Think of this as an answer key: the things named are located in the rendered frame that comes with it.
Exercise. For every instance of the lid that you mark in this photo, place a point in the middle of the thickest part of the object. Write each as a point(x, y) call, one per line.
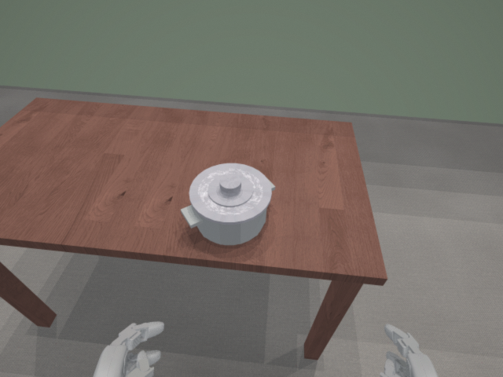
point(211, 203)

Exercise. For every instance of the knob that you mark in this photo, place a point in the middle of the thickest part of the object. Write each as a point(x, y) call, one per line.
point(230, 183)

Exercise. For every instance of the robot right hand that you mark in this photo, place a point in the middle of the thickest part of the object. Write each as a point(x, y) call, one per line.
point(417, 364)

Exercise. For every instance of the table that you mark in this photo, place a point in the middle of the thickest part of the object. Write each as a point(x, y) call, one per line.
point(111, 180)

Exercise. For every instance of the pot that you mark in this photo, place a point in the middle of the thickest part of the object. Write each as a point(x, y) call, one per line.
point(225, 234)

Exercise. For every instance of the robot left hand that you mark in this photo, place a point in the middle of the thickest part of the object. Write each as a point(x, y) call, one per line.
point(115, 361)

